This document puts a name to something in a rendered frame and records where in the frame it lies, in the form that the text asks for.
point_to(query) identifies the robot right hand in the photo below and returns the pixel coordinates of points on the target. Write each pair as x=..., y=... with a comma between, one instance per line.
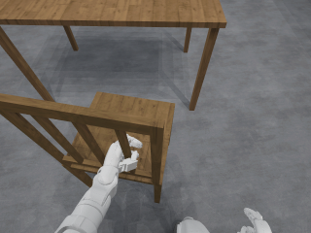
x=260, y=225

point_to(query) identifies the robot right thigh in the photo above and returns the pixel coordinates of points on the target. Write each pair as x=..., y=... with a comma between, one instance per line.
x=191, y=226

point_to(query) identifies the table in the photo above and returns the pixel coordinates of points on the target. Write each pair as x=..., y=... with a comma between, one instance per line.
x=114, y=13

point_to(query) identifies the robot left forearm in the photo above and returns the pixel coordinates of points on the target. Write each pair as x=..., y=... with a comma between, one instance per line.
x=92, y=208

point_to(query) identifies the robot left hand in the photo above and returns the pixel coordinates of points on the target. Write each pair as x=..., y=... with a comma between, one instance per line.
x=115, y=157

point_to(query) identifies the chair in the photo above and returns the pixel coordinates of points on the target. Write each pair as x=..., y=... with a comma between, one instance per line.
x=108, y=119

